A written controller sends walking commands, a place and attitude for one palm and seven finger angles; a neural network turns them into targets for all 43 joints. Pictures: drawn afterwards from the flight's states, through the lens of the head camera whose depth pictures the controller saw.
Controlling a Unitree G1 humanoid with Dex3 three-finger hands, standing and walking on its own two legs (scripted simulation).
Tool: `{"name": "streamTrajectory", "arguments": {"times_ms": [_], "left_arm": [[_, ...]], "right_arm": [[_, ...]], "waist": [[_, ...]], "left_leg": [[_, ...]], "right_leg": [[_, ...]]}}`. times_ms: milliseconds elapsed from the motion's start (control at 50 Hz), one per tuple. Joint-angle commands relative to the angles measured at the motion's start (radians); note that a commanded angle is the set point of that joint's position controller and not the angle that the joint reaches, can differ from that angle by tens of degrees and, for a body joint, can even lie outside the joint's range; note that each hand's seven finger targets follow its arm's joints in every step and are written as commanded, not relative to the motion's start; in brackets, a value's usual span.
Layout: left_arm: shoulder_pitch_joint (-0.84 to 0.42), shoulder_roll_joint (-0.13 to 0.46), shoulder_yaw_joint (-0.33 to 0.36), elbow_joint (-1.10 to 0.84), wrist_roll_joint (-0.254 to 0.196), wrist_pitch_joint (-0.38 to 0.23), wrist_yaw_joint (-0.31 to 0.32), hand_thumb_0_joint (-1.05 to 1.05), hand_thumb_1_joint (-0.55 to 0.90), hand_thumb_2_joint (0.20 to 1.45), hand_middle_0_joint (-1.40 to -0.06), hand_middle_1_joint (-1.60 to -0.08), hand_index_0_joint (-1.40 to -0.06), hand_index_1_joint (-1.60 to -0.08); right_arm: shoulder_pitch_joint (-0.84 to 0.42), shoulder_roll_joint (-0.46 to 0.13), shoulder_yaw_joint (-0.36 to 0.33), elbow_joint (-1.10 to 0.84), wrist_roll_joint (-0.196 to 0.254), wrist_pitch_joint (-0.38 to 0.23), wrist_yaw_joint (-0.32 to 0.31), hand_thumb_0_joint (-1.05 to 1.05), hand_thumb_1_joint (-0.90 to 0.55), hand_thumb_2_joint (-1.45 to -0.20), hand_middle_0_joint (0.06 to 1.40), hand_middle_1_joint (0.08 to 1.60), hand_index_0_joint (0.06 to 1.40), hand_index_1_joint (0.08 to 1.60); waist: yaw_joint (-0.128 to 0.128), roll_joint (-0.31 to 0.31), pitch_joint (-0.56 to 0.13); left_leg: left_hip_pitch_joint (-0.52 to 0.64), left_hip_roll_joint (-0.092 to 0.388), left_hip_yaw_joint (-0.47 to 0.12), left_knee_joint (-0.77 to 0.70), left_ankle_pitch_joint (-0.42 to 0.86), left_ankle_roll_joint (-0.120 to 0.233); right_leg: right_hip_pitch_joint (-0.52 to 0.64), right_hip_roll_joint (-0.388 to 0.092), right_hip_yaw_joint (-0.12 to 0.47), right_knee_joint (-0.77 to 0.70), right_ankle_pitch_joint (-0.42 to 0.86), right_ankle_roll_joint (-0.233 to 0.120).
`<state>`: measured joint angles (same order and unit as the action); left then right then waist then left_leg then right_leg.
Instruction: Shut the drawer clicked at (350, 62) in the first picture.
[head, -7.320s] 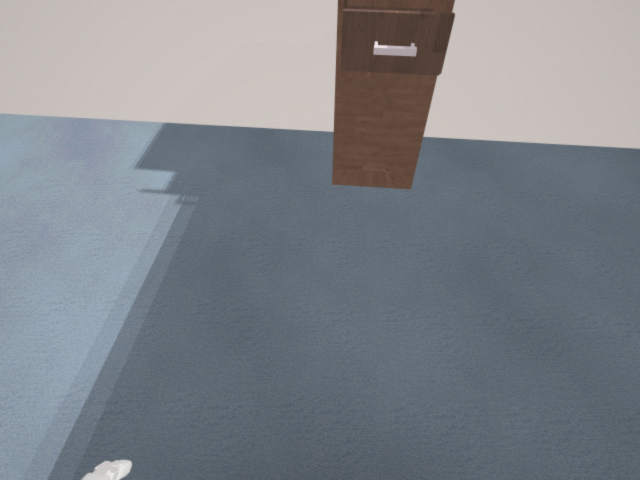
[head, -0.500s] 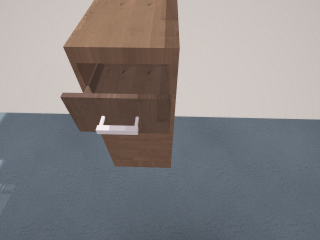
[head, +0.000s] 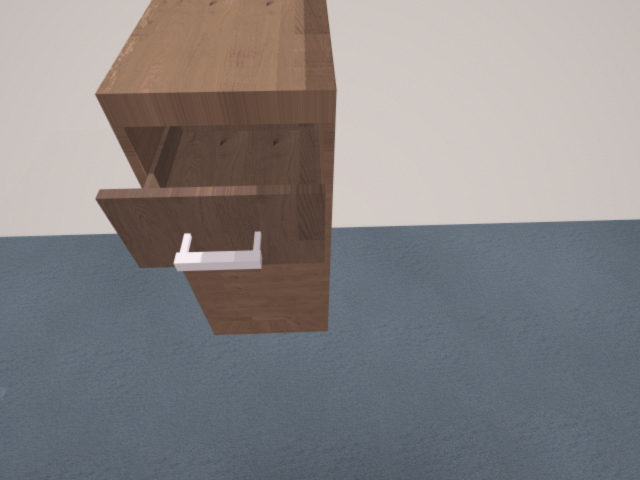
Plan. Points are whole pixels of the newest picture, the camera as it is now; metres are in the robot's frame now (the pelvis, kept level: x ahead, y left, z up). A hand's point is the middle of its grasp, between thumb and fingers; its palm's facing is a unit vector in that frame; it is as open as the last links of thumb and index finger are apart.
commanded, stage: come to a stop and stand still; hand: left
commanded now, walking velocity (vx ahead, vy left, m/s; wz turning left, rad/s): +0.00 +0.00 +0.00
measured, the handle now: (220, 249) +0.45 +0.18 -0.02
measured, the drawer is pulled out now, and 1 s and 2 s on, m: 0.17 0.17 0.17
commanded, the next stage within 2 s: look again from close up in 0.12 s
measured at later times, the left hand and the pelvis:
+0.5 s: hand out of the picture +0.00 +0.20 -0.17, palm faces +0.02 -0.98 -0.20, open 7.3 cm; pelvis -0.02 +0.02 +0.01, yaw +0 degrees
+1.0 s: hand out of the picture -0.08 +0.20 -0.17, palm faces +0.02 -0.99 -0.15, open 7.3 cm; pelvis -0.03 +0.05 +0.01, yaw +0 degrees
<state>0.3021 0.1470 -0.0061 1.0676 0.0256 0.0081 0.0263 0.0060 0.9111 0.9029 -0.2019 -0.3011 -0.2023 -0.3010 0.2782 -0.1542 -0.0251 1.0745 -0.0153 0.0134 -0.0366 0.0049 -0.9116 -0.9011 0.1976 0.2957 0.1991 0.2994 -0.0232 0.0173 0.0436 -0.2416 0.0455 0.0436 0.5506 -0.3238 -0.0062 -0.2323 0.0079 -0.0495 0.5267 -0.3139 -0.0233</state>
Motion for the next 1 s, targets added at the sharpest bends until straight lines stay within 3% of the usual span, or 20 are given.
{"name": "streamTrajectory", "arguments": {"times_ms": [0,40,80,100,240,360,500,620,800,900,980], "left_arm": [[0.063,0.133,0.031,-0.061,-0.007,-0.041,0.02,0.0,0.9,0.9,-0.2,-0.3,-0.2,-0.3],[0.049,0.14,0.035,-0.067,-0.011,-0.037,0.023,0.0,0.9,0.9,-0.2,-0.3,-0.2,-0.3],[0.058,0.131,0.033,-0.066,-0.014,-0.036,0.024,0.0,0.9,0.9,-0.2,-0.3,-0.2,-0.3],[0.059,0.139,0.036,-0.064,-0.015,-0.032,0.024,0.0,0.9,0.9,-0.2,-0.3,-0.2,-0.3],[0.02,0.13,0.027,-0.075,-0.014,-0.023,0.019,0.0,0.9,0.9,-0.2,-0.3,-0.2,-0.3],[0.021,0.125,0.02,-0.067,-0.013,-0.024,0.017,0.0,0.9,0.9,-0.2,-0.3,-0.2,-0.3],[0.046,0.11,0.016,-0.038,-0.014,-0.026,0.018,0.0,0.9,0.9,-0.2,-0.3,-0.2,-0.3],[0.072,0.09,0.012,-0.007,-0.012,-0.023,0.02,0.0,0.9,0.9,-0.2,-0.3,-0.2,-0.3],[0.119,0.054,0.009,0.017,-0.009,-0.021,0.022,0.0,0.9,0.9,-0.2,-0.3,-0.2,-0.3],[0.14,0.025,0.013,0.025,0.006,-0.008,0.012,0.0,0.9,0.9,-0.2,-0.3,-0.2,-0.3],[0.149,0.01,0.021,0.011,0.011,-0.002,0.001,0.0,0.9,0.9,-0.2,-0.3,-0.2,-0.3]], "right_arm": [[0.021,-0.068,-0.006,-0.074,-0.002,-0.027,-0.003,0.0,-0.9,-0.9,0.2,0.3,0.2,0.3],[0.041,-0.066,-0.006,-0.062,0.001,-0.027,-0.006,0.0,-0.9,-0.9,0.2,0.3,0.2,0.3],[0.048,-0.078,-0.005,-0.049,-0.001,-0.029,-0.006,0.0,-0.9,-0.9,0.2,0.3,0.2,0.3],[0.038,-0.084,-0.007,-0.049,0.001,-0.024,-0.008,0.0,-0.9,-0.9,0.2,0.3,0.2,0.3],[-0.003,-0.104,0.0,-0.045,-0.002,-0.018,0.002,0.0,-0.9,-0.9,0.2,0.3,0.2,0.3],[-0.01,-0.108,0.005,-0.029,0.0,-0.023,0.009,0.0,-0.9,-0.9,0.2,0.3,0.2,0.3],[-0.001,-0.111,0.01,-0.002,0.005,-0.03,0.01,0.0,-0.9,-0.9,0.2,0.3,0.2,0.3],[0.019,-0.103,0.011,0.024,0.008,-0.026,0.011,0.0,-0.9,-0.9,0.2,0.3,0.2,0.3],[0.056,-0.089,0.003,0.041,0.009,-0.027,0.01,0.0,-0.9,-0.9,0.2,0.3,0.2,0.3],[0.072,-0.118,-0.017,0.046,0.0,-0.016,0.006,0.0,-0.9,-0.9,0.2,0.3,0.2,0.3],[0.087,-0.126,-0.033,0.04,-0.004,-0.014,-0.003,0.0,-0.9,-0.9,0.2,0.3,0.2,0.3]], "waist": [[0.01,-0.141,-0.086],[0.001,-0.054,-0.083],[0.007,-0.03,-0.082],[0.012,-0.016,-0.055],[0.015,-0.018,0.039],[0.019,-0.026,0.038],[0.025,-0.014,0.018],[0.025,-0.014,0.061],[0.027,-0.013,0.053],[0.02,0.056,0.09],[0.02,0.035,0.1]], "left_leg": [[-0.081,-0.004,-0.015,0.071,0.015,0.022],[-0.022,0.009,-0.019,0.0,0.124,0.021],[0.035,0.032,-0.025,-0.018,0.274,0.024],[0.033,0.036,-0.021,-0.013,0.282,0.02],[0.022,0.05,-0.061,-0.105,0.186,0.028],[0.032,0.049,-0.074,-0.156,0.158,0.032],[0.04,0.052,-0.083,-0.185,0.18,0.037],[0.001,0.052,-0.097,-0.233,0.07,0.04],[-0.02,0.061,-0.125,-0.276,-0.013,0.051],[-0.069,0.119,-0.231,-0.383,-0.317,0.086],[-0.071,0.148,-0.273,-0.368,-0.305,0.12]], "right_leg": [[0.132,-0.2,0.187,-0.11,0.612,-0.073],[0.123,-0.177,0.145,-0.071,0.643,-0.062],[0.121,-0.138,0.108,-0.045,0.669,-0.029],[0.108,-0.136,0.1,-0.052,0.649,-0.021],[0.021,-0.105,0.104,-0.13,0.245,-0.005],[0.024,-0.104,0.104,-0.166,0.162,0.005],[0.052,-0.11,0.095,-0.164,0.183,0.013],[0.033,-0.105,0.092,-0.172,0.12,0.019],[0.034,-0.102,0.071,-0.153,0.112,0.026],[-0.016,-0.053,-0.017,-0.054,-0.046,0.036],[-0.053,-0.049,-0.029,-0.024,-0.033,0.029]]}}
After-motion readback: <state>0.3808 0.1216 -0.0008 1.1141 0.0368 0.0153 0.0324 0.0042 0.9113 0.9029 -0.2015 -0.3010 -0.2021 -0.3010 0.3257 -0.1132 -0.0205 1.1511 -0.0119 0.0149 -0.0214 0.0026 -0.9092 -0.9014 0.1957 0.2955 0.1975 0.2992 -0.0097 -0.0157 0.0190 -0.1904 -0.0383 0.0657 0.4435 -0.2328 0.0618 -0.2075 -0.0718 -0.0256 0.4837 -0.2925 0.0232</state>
